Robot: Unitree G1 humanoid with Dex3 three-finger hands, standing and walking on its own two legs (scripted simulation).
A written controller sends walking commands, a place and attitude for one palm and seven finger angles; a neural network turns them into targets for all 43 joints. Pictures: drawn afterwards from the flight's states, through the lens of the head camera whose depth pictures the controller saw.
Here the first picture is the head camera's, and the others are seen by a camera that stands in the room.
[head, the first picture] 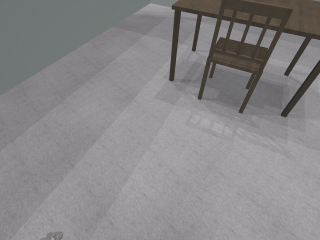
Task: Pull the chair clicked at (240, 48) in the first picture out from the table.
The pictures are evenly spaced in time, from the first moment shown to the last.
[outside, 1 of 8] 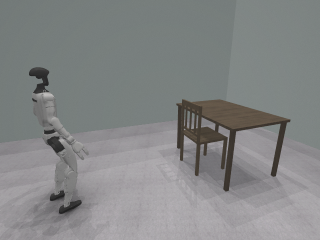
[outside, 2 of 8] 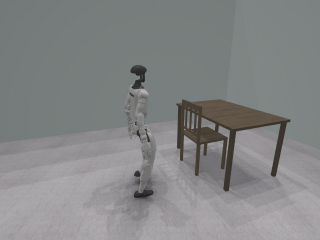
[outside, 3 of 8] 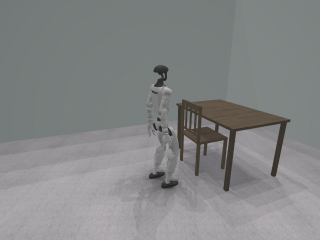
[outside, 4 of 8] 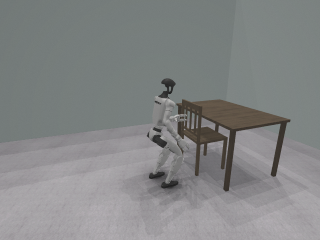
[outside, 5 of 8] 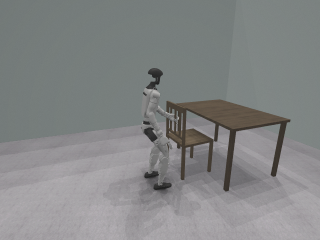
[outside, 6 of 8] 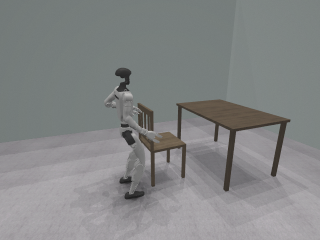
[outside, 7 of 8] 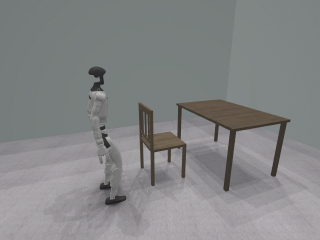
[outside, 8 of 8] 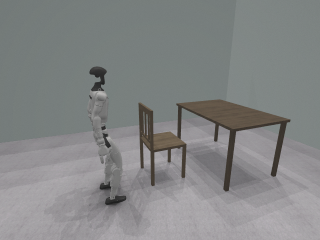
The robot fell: no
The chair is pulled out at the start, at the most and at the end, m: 0.00 0.58 0.57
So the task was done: yes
